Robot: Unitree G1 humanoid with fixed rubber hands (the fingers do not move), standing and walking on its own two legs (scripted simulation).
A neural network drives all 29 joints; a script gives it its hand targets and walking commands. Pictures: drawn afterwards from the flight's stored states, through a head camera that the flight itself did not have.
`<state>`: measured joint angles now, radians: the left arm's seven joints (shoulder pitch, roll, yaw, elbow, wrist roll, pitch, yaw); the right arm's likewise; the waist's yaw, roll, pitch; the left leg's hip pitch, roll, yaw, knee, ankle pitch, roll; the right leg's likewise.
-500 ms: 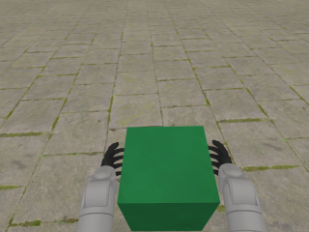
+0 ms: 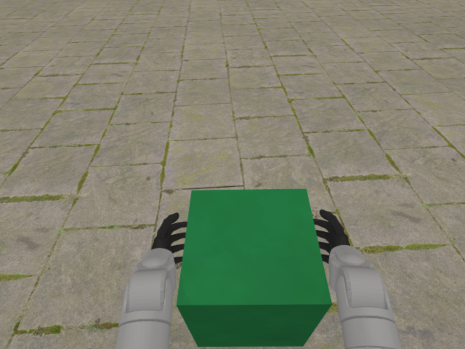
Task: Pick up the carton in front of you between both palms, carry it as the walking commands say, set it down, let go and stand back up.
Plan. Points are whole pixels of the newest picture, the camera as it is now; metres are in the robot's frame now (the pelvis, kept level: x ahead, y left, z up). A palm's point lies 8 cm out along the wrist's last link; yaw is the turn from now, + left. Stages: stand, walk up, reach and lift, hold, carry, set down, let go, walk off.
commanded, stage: carry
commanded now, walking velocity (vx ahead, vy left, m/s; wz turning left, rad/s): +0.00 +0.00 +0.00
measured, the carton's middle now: (249, 271) +0.29 +0.00 -0.03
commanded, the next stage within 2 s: hold in 0.08 s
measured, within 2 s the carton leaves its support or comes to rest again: neither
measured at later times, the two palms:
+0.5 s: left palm (171, 257) +0.28 +0.13 +0.04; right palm (355, 278) +0.24 -0.16 +0.05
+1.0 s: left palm (154, 246) +0.30 +0.16 +0.05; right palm (334, 269) +0.25 -0.13 +0.06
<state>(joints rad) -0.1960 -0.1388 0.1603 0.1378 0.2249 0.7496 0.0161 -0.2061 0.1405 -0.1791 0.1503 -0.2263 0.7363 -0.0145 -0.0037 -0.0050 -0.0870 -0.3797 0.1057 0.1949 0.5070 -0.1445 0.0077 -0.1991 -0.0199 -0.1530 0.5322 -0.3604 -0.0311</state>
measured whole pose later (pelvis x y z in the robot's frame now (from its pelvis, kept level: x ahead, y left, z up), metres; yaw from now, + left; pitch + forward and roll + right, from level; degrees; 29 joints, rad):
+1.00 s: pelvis -0.01 +0.07 +0.01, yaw -10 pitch -8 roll +0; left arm -0.28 -0.16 0.22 0.25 0.29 0.74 0.01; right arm -0.30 0.16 -0.28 0.32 -0.30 0.67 0.04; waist 0.01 -0.06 0.04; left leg -0.11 -0.01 0.10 0.37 -0.12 0.05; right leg -0.01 -0.03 0.08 0.41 -0.26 -0.01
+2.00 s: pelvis -0.07 +0.04 -0.14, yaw -11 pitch +37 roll -2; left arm -0.72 -0.04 0.48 0.56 0.26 0.25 -0.07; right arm -0.74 0.16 -0.42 0.60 -0.20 0.20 -0.10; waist 0.08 -0.09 -0.15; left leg -1.57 0.04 -0.03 1.23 -0.31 -0.02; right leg -1.46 0.07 0.03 1.31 -0.50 0.01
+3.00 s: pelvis -0.11 +0.04 -0.36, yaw -12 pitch +45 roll -1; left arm -1.21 0.18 0.47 0.77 0.10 0.25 0.03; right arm -1.36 -0.12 -0.20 0.95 -0.06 0.20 -0.19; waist 0.18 -0.09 0.14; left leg -2.37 0.02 -0.08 1.95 -0.37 -0.06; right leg -2.25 0.15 0.01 2.09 -0.62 0.03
